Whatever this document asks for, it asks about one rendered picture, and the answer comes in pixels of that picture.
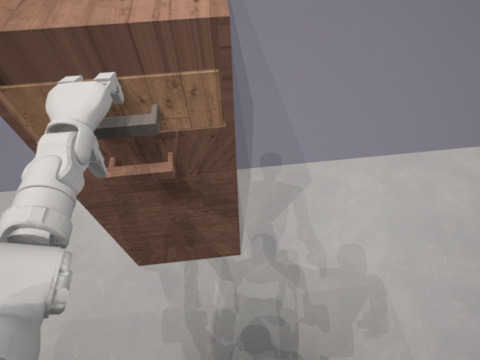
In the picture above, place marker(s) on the left robot forearm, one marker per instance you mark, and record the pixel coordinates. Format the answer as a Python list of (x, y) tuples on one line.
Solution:
[(43, 206)]

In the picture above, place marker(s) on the handle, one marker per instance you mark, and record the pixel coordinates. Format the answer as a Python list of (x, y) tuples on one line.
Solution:
[(139, 173), (129, 125)]

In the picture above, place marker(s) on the robot left upper arm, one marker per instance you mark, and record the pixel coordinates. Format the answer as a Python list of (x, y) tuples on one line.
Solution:
[(34, 283)]

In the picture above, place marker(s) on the cabinet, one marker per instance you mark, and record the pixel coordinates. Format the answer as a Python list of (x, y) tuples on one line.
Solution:
[(193, 216)]

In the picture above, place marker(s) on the drawer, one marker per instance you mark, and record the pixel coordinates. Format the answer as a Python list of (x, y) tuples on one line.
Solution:
[(190, 99)]

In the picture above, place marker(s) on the left robot hand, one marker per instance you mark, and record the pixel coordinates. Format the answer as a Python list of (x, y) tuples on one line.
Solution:
[(86, 102)]

